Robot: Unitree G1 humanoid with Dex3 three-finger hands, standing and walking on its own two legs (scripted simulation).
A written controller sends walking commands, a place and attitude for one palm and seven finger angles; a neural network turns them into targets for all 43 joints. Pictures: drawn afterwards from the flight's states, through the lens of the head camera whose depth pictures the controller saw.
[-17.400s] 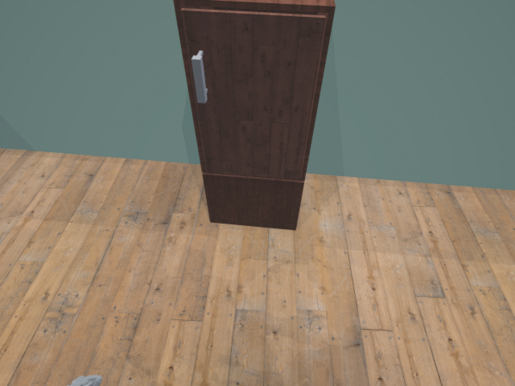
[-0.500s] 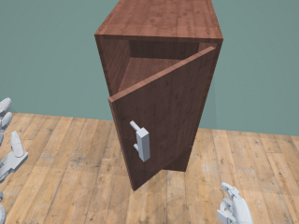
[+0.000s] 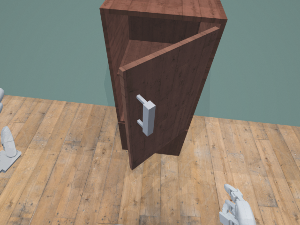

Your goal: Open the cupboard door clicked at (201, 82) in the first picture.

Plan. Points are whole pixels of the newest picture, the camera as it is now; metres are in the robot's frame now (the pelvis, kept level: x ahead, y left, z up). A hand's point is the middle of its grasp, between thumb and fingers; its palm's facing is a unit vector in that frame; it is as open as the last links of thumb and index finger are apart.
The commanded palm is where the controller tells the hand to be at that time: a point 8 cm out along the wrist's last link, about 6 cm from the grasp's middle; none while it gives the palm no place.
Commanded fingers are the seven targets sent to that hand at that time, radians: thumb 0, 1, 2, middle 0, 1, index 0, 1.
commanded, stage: step back with the hand held close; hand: left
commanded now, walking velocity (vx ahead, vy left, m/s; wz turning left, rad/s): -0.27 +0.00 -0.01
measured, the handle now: (144, 115) +0.42 +0.05 +0.04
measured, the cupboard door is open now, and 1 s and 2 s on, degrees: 46 46 46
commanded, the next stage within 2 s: stop stepping back and stand still in 0.78 s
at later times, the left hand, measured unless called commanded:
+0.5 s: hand (4, 181) +0.16 +0.26 +0.17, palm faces +0.39 -0.78 -0.49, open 7.4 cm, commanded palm +0.08 +0.30 +0.19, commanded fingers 0.00 0.90 0.90 -0.20 -0.30 -0.20 -0.30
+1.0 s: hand out of the picture +0.01 +0.25 +0.18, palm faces +0.35 -0.81 -0.47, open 7.4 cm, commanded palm -0.05 +0.29 +0.19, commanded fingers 0.00 0.90 0.90 -0.20 -0.30 -0.20 -0.30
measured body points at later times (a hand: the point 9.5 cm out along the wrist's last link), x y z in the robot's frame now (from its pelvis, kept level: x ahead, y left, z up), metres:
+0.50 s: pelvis -0.05 +0.00 +0.00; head -0.01 +0.02 +0.45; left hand +0.13 +0.30 +0.19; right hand +0.13 -0.23 -0.08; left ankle +0.02 +0.10 -0.72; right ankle -0.03 -0.13 -0.73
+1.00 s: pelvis -0.21 +0.00 +0.00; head -0.18 +0.02 +0.45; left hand -0.01 +0.29 +0.21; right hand -0.01 -0.22 -0.07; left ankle -0.04 +0.10 -0.72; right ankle -0.30 -0.10 -0.73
